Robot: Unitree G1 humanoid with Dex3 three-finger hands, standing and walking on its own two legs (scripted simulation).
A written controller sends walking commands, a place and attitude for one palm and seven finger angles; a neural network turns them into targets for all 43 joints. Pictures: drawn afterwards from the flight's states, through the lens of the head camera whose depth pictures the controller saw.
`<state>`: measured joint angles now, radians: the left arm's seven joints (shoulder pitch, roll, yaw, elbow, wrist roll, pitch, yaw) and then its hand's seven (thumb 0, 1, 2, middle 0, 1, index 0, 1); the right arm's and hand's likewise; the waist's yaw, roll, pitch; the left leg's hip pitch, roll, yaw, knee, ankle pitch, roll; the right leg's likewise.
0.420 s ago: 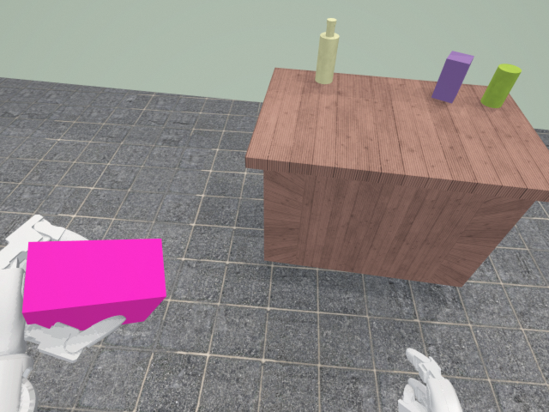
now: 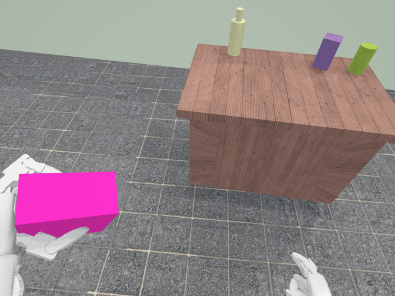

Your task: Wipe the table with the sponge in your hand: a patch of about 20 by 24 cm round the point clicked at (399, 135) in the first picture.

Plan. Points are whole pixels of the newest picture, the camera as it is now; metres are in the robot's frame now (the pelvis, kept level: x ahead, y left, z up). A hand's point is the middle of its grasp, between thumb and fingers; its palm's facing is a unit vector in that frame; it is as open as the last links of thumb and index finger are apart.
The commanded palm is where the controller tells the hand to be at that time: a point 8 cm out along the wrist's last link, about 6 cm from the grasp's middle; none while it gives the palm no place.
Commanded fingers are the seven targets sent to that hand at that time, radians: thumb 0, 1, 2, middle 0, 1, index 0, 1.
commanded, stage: walk to a spot facing it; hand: left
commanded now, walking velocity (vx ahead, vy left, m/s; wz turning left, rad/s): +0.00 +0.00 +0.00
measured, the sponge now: (81, 206) +0.22 +0.20 +0.13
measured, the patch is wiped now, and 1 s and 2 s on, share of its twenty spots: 0.00 0.00 0.00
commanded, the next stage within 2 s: turn to face it in 1.74 s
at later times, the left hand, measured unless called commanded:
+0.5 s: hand (91, 193) +0.24 +0.19 +0.15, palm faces +0.29 -0.88 -0.38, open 10.6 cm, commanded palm +0.19 +0.24 +0.17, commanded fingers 0.00 0.10 1.30 -1.20 -1.60 -1.20 -1.60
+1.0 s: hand (169, 185) +0.26 +0.07 +0.15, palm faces +0.00 -0.90 -0.44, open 10.5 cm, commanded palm +0.23 +0.15 +0.17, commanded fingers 0.00 0.10 1.30 -1.20 -1.60 -1.20 -1.60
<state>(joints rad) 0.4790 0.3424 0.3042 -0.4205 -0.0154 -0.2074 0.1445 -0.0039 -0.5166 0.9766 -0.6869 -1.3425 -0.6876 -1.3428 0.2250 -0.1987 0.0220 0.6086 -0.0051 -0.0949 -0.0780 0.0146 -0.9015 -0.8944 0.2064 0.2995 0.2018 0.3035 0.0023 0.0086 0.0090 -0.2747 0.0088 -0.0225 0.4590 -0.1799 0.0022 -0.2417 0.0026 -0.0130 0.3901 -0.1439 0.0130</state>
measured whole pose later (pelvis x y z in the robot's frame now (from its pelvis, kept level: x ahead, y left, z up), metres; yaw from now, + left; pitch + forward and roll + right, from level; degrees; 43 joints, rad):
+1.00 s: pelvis -0.03 -0.04 -0.02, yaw -24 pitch +0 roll +2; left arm 0.46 0.32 0.32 -0.47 -0.04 -0.19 0.14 0.00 -0.52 0.98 -0.69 -1.35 -0.69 -1.35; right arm 0.18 -0.21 0.02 0.56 -0.01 -0.02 -0.01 0.01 -0.90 -0.89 0.21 0.30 0.20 0.30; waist 0.00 0.04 0.07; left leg -0.48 0.07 0.03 1.14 -0.42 -0.08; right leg -0.40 0.06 -0.01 0.66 -0.26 -0.09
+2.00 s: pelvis +0.05 -0.19 -0.01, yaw -41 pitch -1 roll -2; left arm 0.45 0.37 0.39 -0.47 -0.02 -0.22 0.17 0.00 -0.52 0.98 -0.69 -1.35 -0.70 -1.35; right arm 0.26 -0.19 -0.01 0.63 0.00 -0.08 -0.06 0.01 -0.90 -0.90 0.20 0.30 0.20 0.30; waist -0.03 0.02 0.00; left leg -0.30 0.10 0.04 0.60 -0.29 -0.03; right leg -0.33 -0.01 -0.11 0.75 -0.45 0.02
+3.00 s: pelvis +0.11 -0.30 -0.01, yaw -30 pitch -2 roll +1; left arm 0.45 0.36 0.34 -0.50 -0.01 -0.24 0.18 0.00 -0.52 0.99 -0.69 -1.35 -0.70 -1.34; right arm 0.24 -0.24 -0.04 0.61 0.00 -0.09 -0.08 0.01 -0.90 -0.89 0.20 0.30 0.20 0.30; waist 0.02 -0.03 0.03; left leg -0.29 0.05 0.16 0.56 -0.21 0.02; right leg -0.24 -0.09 -0.12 0.70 -0.43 0.00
